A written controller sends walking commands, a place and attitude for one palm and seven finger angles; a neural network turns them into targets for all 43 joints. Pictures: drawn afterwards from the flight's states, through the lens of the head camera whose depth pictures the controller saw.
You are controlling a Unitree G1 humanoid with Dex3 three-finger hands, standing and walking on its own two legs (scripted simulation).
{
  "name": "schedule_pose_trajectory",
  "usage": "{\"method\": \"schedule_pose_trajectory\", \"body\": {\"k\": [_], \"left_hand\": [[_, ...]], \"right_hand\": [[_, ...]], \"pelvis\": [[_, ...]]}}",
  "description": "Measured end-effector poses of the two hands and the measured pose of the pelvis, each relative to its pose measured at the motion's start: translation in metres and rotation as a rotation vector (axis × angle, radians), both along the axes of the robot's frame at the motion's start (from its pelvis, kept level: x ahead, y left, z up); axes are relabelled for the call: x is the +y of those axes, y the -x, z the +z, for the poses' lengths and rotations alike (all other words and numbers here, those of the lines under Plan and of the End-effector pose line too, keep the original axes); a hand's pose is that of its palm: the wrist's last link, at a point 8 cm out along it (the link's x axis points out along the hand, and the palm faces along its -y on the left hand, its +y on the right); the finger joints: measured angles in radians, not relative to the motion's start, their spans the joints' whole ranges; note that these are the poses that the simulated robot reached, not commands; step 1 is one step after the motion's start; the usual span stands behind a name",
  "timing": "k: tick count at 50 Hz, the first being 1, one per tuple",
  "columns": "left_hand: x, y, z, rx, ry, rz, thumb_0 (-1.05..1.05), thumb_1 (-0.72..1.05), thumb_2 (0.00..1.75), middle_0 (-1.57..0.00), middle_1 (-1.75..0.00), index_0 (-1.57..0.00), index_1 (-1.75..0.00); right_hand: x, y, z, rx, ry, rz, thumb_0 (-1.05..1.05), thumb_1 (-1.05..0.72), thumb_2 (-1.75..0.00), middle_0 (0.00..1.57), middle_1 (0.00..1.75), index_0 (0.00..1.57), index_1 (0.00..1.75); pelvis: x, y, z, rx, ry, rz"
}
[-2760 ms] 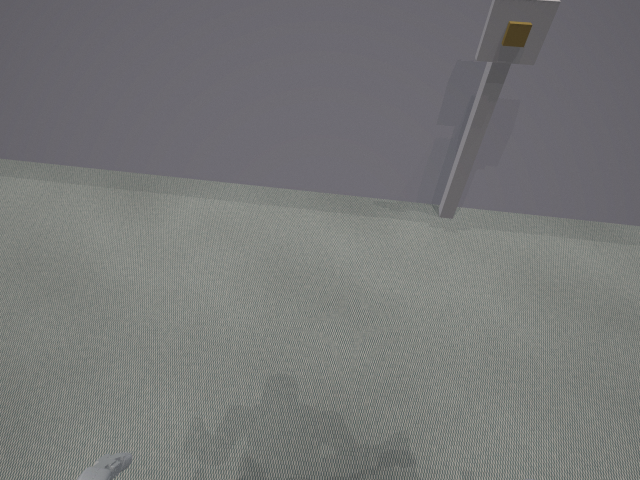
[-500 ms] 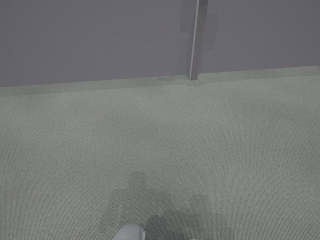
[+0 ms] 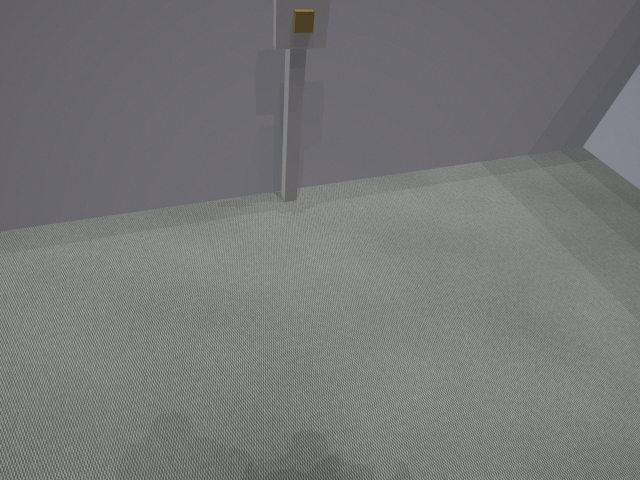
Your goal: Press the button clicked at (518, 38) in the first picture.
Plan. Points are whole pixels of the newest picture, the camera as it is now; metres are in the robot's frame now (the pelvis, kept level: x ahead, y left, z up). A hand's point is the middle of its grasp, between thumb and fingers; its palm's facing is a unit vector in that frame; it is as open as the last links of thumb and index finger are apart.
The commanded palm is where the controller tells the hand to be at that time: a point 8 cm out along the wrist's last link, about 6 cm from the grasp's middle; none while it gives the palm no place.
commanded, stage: walk to a spot facing it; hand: left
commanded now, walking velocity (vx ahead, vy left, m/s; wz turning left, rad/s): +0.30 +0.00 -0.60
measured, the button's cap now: (303, 20) +1.41 +0.19 +0.04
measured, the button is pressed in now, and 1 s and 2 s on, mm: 0 0 0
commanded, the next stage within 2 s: turn to face it in 1.80 s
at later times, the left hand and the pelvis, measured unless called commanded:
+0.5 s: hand (282, 372) +0.33 +0.08 -0.19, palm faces -0.38 -0.92 -0.10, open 7.4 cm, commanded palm none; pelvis +0.16 -0.03 -0.02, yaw -18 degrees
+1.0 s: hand (277, 329) +0.42 +0.11 -0.19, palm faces -0.33 -0.93 -0.17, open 7.3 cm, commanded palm none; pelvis +0.40 -0.08 -0.02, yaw -26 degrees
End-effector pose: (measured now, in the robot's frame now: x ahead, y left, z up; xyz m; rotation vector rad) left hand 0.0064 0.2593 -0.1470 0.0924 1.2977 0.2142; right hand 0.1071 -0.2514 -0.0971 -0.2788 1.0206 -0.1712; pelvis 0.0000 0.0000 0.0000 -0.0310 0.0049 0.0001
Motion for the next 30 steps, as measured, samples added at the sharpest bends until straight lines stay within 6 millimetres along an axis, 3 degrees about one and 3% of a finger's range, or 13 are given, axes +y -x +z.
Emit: {"method": "schedule_pose_trajectory", "body": {"k": [5,10,14,19,22,25,27,30], "left_hand": [[0.022,-0.06,0.009,-0.059,0.007,-0.092,0.01,0.91,0.9,-0.2,-0.3,-0.2,-0.3],[0.02,-0.118,0.008,-0.072,0.012,-0.179,0.01,0.92,0.9,-0.2,-0.3,-0.2,-0.3],[0.0,-0.165,0.001,-0.048,0.036,-0.26,0.01,0.92,0.9,-0.2,-0.29,-0.19,-0.3],[-0.049,-0.237,-0.009,-0.045,0.083,-0.384,0.01,0.92,0.9,-0.2,-0.29,-0.19,-0.3],[-0.088,-0.29,-0.015,-0.082,0.107,-0.463,0.01,0.92,0.9,-0.2,-0.29,-0.19,-0.3],[-0.125,-0.34,-0.021,-0.15,0.114,-0.519,0.01,0.92,0.9,-0.2,-0.3,-0.2,-0.3],[-0.14,-0.363,-0.023,-0.193,0.108,-0.524,0.01,0.91,0.9,-0.2,-0.3,-0.2,-0.3],[-0.146,-0.38,-0.016,-0.184,0.087,-0.513,0.01,0.91,0.9,-0.2,-0.3,-0.2,-0.3]], "right_hand": [[0.013,0.053,0.004,0.113,0.008,-0.115,0.0,-0.9,-0.9,0.2,0.3,0.2,0.3],[0.028,0.103,-0.004,0.252,-0.01,-0.256,0.0,-0.9,-0.9,0.2,0.3,0.2,0.3],[0.048,0.137,-0.013,0.367,-0.054,-0.368,0.0,-0.9,-0.9,0.2,0.3,0.2,0.3],[0.076,0.163,-0.019,0.52,-0.132,-0.487,0.0,-0.91,-0.9,0.2,0.3,0.19,0.3],[0.088,0.167,-0.022,0.606,-0.184,-0.553,0.0,-0.9,-0.9,0.2,0.3,0.2,0.3],[0.088,0.159,-0.03,0.666,-0.235,-0.611,0.0,-0.9,-0.9,0.2,0.3,0.2,0.3],[0.078,0.142,-0.038,0.669,-0.255,-0.635,0.01,-0.9,-0.9,0.2,0.3,0.2,0.3],[0.047,0.087,-0.046,0.563,-0.24,-0.635,0.01,-0.9,-0.9,0.2,0.3,0.2,0.3]], "pelvis": [[0.013,-0.02,0.011,-0.011,0.026,-0.059],[0.019,-0.046,0.009,-0.014,0.025,-0.137],[0.016,-0.072,0.004,-0.01,0.017,-0.195],[0.004,-0.108,-0.005,-0.001,0.011,-0.251],[-0.01,-0.134,-0.013,0.006,0.013,-0.285],[-0.031,-0.164,-0.025,-0.001,-0.002,-0.32],[-0.044,-0.182,-0.03,-0.008,-0.007,-0.344],[-0.057,-0.205,-0.023,-0.029,-0.001,-0.356]]}}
